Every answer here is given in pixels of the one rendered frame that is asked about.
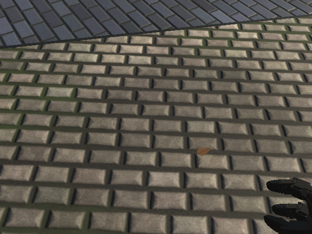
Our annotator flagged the robot right hand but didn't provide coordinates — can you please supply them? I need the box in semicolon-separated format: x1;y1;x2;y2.
263;177;312;234

